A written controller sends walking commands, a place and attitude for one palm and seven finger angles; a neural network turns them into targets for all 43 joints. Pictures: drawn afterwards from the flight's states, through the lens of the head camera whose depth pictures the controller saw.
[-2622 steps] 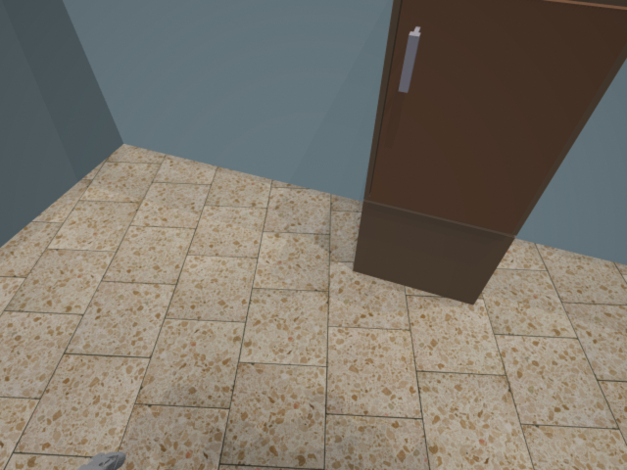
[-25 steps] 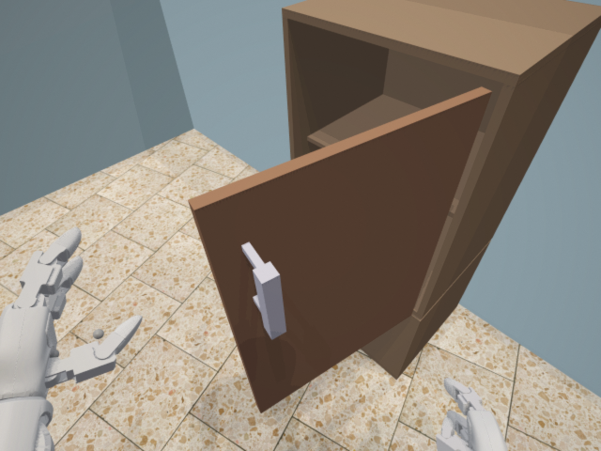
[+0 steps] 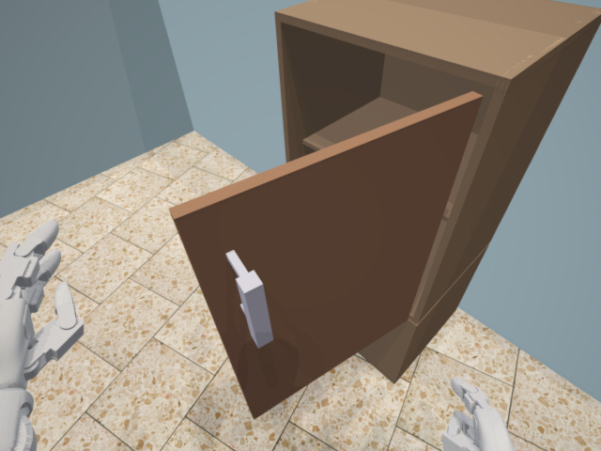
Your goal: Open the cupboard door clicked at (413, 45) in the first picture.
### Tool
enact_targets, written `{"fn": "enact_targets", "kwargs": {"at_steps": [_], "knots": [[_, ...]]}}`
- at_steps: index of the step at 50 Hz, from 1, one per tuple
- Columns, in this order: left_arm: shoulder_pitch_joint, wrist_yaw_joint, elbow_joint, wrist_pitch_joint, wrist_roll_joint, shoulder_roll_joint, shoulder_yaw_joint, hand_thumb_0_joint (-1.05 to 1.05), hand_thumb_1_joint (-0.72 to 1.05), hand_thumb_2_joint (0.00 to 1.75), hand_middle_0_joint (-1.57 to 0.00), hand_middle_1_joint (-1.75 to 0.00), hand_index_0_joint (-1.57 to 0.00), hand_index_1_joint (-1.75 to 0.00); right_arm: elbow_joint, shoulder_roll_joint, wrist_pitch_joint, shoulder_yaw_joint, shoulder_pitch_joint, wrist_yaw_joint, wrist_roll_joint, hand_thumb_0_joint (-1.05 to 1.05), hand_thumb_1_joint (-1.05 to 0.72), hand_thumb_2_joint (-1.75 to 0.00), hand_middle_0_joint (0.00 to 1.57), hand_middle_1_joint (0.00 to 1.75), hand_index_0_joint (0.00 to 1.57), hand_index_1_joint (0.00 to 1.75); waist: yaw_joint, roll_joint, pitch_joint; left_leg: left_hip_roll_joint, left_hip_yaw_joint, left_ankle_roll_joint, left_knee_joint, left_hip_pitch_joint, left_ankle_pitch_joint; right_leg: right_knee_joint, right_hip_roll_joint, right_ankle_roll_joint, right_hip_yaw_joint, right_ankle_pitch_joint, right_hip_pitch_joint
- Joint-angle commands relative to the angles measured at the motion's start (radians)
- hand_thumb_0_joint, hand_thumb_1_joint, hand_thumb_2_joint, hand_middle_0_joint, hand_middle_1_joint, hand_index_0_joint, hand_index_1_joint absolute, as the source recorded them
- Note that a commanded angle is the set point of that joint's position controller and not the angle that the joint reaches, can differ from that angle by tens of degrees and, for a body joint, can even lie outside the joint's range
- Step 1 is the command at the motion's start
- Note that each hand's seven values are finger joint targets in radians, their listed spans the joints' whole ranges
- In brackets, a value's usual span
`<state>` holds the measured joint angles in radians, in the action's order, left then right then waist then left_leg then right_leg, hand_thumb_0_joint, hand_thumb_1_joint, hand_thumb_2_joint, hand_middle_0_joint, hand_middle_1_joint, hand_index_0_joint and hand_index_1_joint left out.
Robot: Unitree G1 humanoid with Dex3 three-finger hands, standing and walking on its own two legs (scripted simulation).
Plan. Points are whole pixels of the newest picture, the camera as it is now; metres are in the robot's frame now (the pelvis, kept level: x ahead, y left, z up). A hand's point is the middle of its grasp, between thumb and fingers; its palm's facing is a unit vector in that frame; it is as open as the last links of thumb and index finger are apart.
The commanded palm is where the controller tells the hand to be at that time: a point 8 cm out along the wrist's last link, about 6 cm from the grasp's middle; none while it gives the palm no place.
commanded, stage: draw the hand back to the body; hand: left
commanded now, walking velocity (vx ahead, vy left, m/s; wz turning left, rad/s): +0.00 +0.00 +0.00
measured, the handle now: (248, 299) +0.26 +0.10 +0.11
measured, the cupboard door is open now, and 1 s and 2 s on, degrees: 78 78 78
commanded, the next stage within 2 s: step back with the hand held close in 0.06 s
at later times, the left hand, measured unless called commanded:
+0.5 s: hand (53, 352) +0.16 +0.27 +0.14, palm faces +0.32 -0.81 -0.49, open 7.4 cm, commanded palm +0.10 +0.31 +0.17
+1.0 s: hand out of the picture +0.06 +0.32 +0.15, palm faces +0.46 -0.79 -0.41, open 7.4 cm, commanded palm -0.01 +0.36 +0.17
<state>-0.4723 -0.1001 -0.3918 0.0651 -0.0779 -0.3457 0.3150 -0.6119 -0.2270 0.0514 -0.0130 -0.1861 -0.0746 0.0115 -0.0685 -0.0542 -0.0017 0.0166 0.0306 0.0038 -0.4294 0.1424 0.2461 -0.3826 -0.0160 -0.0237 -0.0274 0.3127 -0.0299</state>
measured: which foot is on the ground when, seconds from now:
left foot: down 0.00-1.00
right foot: down 0.00-0.98, up 1.00-1.00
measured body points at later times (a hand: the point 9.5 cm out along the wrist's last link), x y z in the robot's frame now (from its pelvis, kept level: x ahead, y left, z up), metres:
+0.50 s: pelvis -0.04 +0.02 +0.00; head -0.03 +0.01 +0.45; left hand +0.14 +0.31 +0.17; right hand +0.14 -0.23 -0.08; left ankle -0.01 +0.12 -0.74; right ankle -0.06 -0.10 -0.74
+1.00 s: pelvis -0.14 +0.06 -0.02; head -0.13 +0.08 +0.43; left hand +0.03 +0.36 +0.17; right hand +0.02 -0.18 -0.11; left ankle -0.06 +0.14 -0.74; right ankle -0.07 -0.09 -0.74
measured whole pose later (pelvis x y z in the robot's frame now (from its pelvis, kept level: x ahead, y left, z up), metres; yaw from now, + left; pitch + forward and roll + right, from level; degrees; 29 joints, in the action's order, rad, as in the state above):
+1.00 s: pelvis -0.14 +0.06 -0.02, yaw +1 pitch -1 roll -2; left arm -0.50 -0.17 -0.54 0.19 -0.04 -0.38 0.40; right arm -0.61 -0.22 0.06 0.01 -0.23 -0.08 0.00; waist -0.01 -0.01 -0.05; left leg -0.02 0.01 -0.04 -0.65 0.42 0.21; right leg -0.65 0.00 0.04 0.03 0.29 -0.40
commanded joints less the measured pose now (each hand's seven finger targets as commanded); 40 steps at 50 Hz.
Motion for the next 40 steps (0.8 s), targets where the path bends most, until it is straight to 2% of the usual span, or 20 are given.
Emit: {"fn": "enact_targets", "kwargs": {"at_steps": [1, 8, 9, 10, 11, 12, 15, 18, 21, 22, 23, 24, 29, 32, 33, 35, 37, 38, 39, 40], "knots": [[0.071, -0.024, -0.195, 0.060, -0.003, -0.184, 0.132, 0.00, 0.90, 0.90, -0.20, -0.30, -0.20, -0.30, 0.161, -0.097, 0.047, 0.037, 0.125, -0.007, -0.001, 0.00, -0.90, -0.90, 0.20, 0.30, 0.20, 0.30, 0.004, 0.016, 0.081, -0.004, 0.009, -0.038, 0.008, -0.123, -0.344, 0.049, 0.018, 0.024, 0.008, -0.430, -0.090], [0.096, -0.025, -0.195, 0.071, 0.001, -0.196, 0.135, 0.00, 0.90, 0.90, -0.20, -0.30, -0.20, -0.30, 0.152, -0.102, 0.055, 0.039, 0.128, -0.009, -0.002, 0.00, -0.90, -0.90, 0.20, 0.30, 0.20, 0.30, 0.004, 0.013, 0.075, -0.004, 0.006, -0.038, 0.016, -0.121, -0.301, 0.062, 0.018, 0.022, 0.010, -0.380, -0.092], [0.129, -0.027, -0.267, 0.081, -0.004, -0.215, 0.147, 0.00, 0.90, 0.90, -0.20, -0.30, -0.20, -0.30, 0.164, -0.098, 0.060, 0.038, 0.136, -0.011, -0.001, 0.00, -0.90, -0.90, 0.20, 0.30, 0.20, 0.30, 0.000, 0.008, 0.097, -0.004, 0.003, -0.039, 0.016, -0.128, -0.300, 0.061, 0.020, 0.024, 0.014, -0.381, -0.087], [0.191, -0.031, -0.295, 0.116, -0.001, -0.351, 0.280, 0.00, 0.90, 0.90, -0.20, -0.30, -0.20, -0.30, 0.180, -0.118, 0.040, 0.041, 0.116, -0.006, 0.004, 0.00, -0.90, -0.90, 0.20, 0.30, 0.20, 0.30, 0.038, 0.046, 0.011, 0.016, -0.010, -0.055, -0.040, -0.083, -0.280, 0.111, 0.071, 0.031, 0.094, -0.496, -0.189], [0.090, -0.018, -0.201, 0.111, 0.002, -0.258, 0.207, 0.00, 0.90, 0.90, -0.20, -0.30, -0.20, -0.30, 0.158, -0.106, 0.020, 0.043, 0.122, -0.005, 0.001, 0.00, -0.90, -0.90, 0.20, 0.30, 0.20, 0.30, 0.047, 0.095, 0.021, 0.011, -0.016, -0.052, -0.064, -0.067, -0.266, 0.096, 0.093, 0.035, 0.090, -0.545, -0.176], [0.032, -0.012, -0.174, 0.105, 0.006, -0.223, 0.178, 0.00, 0.90, 0.90, -0.20, -0.30, -0.20, -0.30, 0.171, -0.107, 0.005, 0.047, 0.120, -0.003, 0.002, 0.00, -0.90, -0.90, 0.20, 0.30, 0.20, 0.30, 0.046, 0.120, 0.033, 0.014, -0.004, -0.049, -0.071, -0.060, -0.279, 0.081, 0.098, 0.048, 0.082, -0.598, -0.170], [-0.026, -0.013, -0.186, 0.102, 0.009, -0.206, 0.160, 0.00, 0.90, 0.90, -0.20, -0.30, -0.20, -0.30, 0.192, -0.115, -0.024, 0.058, 0.109, -0.001, 0.007, 0.00, -0.90, -0.90, 0.20, 0.30, 0.20, 0.30, 0.049, 0.044, 0.103, 0.036, 0.003, -0.044, -0.066, -0.074, -0.378, 0.027, 0.097, 0.057, 0.064, -0.608, -0.156], [-0.037, -0.028, -0.226, 0.099, 0.010, -0.250, 0.193, 0.00, 0.90, 0.90, -0.20, -0.30, -0.20, -0.30, 0.205, -0.118, -0.043, 0.066, 0.114, -0.008, 0.011, 0.00, -0.90, -0.90, 0.20, 0.30, 0.20, 0.30, 0.049, 0.040, 0.135, 0.055, -0.007, -0.042, -0.061, -0.077, -0.429, 0.003, 0.092, 0.053, 0.058, -0.581, -0.161], [-0.041, -0.038, -0.277, 0.098, 0.007, -0.264, 0.205, 0.00, 0.90, 0.90, -0.20, -0.30, -0.20, -0.30, 0.230, -0.113, -0.052, 0.065, 0.111, -0.011, 0.016, 0.00, -0.90, -0.90, 0.20, 0.30, 0.20, 0.30, 0.052, 0.049, 0.155, 0.066, -0.015, -0.039, -0.055, -0.052, -0.430, -0.018, 0.081, 0.047, 0.062, -0.528, -0.161], [-0.044, -0.043, -0.291, 0.102, 0.007, -0.272, 0.214, 0.00, 0.90, 0.90, -0.20, -0.30, -0.20, -0.30, 0.234, -0.112, -0.052, 0.066, 0.111, -0.012, 0.017, 0.00, -0.90, -0.90, 0.20, 0.30, 0.20, 0.30, 0.053, 0.044, 0.154, 0.069, -0.016, -0.039, -0.051, -0.042, -0.413, -0.020, 0.079, 0.046, 0.067, -0.507, -0.169], [-0.049, -0.050, -0.306, 0.106, 0.008, -0.300, 0.237, 0.00, 0.90, 0.90, -0.20, -0.30, -0.20, -0.30, 0.229, -0.115, -0.053, 0.067, 0.117, -0.018, 0.015, 0.00, -0.90, -0.90, 0.20, 0.30, 0.20, 0.30, 0.048, 0.009, 0.158, 0.071, -0.033, -0.041, -0.037, -0.023, -0.411, -0.033, 0.077, 0.041, 0.060, -0.480, -0.154], [-0.068, -0.051, -0.305, 0.105, 0.005, -0.277, 0.225, 0.00, 0.90, 0.90, -0.20, -0.30, -0.20, -0.30, 0.239, -0.111, -0.052, 0.066, 0.110, -0.018, 0.016, 0.00, -0.90, -0.90, 0.20, 0.30, 0.20, 0.30, 0.051, 0.005, 0.156, 0.078, -0.038, -0.041, -0.032, -0.005, -0.402, -0.041, 0.071, 0.040, 0.064, -0.452, -0.152], [-0.096, -0.062, -0.330, 0.126, 0.010, -0.271, 0.239, 0.00, 0.90, 0.90, -0.20, -0.30, -0.20, -0.30, 0.244, -0.120, -0.031, 0.069, 0.097, -0.017, 0.013, 0.00, -0.90, -0.90, 0.20, 0.30, 0.20, 0.30, 0.054, -0.046, 0.128, 0.106, -0.083, -0.050, 0.032, 0.136, -0.181, -0.076, 0.043, 0.036, 0.069, -0.247, -0.140], [-0.093, -0.066, -0.329, 0.145, 0.020, -0.249, 0.240, 0.00, 0.90, 0.90, -0.20, -0.30, -0.20, -0.30, 0.245, -0.132, -0.005, 0.069, 0.086, -0.014, 0.010, 0.00, -0.90, -0.90, 0.20, 0.30, 0.20, 0.30, 0.059, -0.091, 0.084, 0.132, -0.130, -0.068, 0.113, 0.297, 0.111, -0.136, 0.017, 0.033, 0.059, -0.101, -0.105], [-0.096, -0.069, -0.321, 0.154, 0.027, -0.260, 0.258, 0.00, 0.90, 0.90, -0.20, -0.30, -0.20, -0.30, 0.241, -0.138, 0.005, 0.072, 0.089, -0.017, 0.007, 0.00, -0.90, -0.90, 0.20, 0.30, 0.20, 0.30, 0.057, -0.131, 0.074, 0.150, -0.157, -0.084, 0.153, 0.374, 0.215, -0.171, 0.008, 0.036, 0.054, -0.087, -0.056], [-0.087, -0.067, -0.310, 0.160, 0.031, -0.232, 0.246, 0.00, 0.90, 0.90, -0.20, -0.30, -0.20, -0.30, 0.241, -0.136, 0.023, 0.071, 0.077, -0.016, 0.008, 0.00, -0.90, -0.90, 0.20, 0.30, 0.20, 0.30, 0.059, -0.113, 0.054, 0.167, -0.176, -0.092, 0.185, 0.471, 0.353, -0.216, -0.006, 0.034, 0.045, -0.029, -0.026], [-0.058, -0.068, -0.314, 0.167, 0.038, -0.226, 0.246, 0.00, 0.90, 0.90, -0.20, -0.30, -0.20, -0.30, 0.235, -0.137, 0.040, 0.074, 0.070, -0.015, 0.006, 0.00, -0.90, -0.90, 0.20, 0.30, 0.20, 0.30, 0.060, -0.106, 0.037, 0.167, -0.179, -0.095, 0.181, 0.529, 0.420, -0.232, -0.010, 0.026, 0.049, 0.022, -0.027], [-0.057, -0.072, -0.318, 0.171, 0.040, -0.254, 0.267, 0.00, 0.90, 0.90, -0.20, -0.30, -0.20, -0.30, 0.228, -0.138, 0.046, 0.079, 0.069, -0.017, 0.004, 0.00, -0.90, -0.90, 0.20, 0.30, 0.20, 0.30, 0.057, -0.088, 0.041, 0.153, -0.164, -0.087, 0.157, 0.513, 0.416, -0.205, -0.004, 0.018, 0.060, 0.058, -0.050], [-0.058, -0.072, -0.318, 0.173, 0.038, -0.229, 0.243, 0.00, 0.90, 0.90, -0.20, -0.30, -0.20, -0.30, 0.225, -0.124, 0.050, 0.075, 0.061, -0.015, 0.005, 0.00, -0.90, -0.90, 0.20, 0.30, 0.20, 0.30, 0.064, -0.042, 0.042, 0.125, -0.148, -0.076, 0.105, 0.481, 0.397, -0.153, 0.019, 0.004, 0.093, 0.103, -0.102], [-0.063, -0.074, -0.315, 0.173, 0.036, -0.232, 0.240, 0.00, 0.90, 0.90, -0.20, -0.30, -0.20, -0.30, 0.220, -0.118, 0.053, 0.077, 0.052, -0.012, 0.001, 0.00, -0.90, -0.90, 0.20, 0.30, 0.20, 0.30, 0.066, 0.029, 0.039, 0.076, -0.105, -0.051, 0.013, 0.400, 0.355, -0.049, 0.060, -0.020, 0.162, 0.203, -0.215]]}}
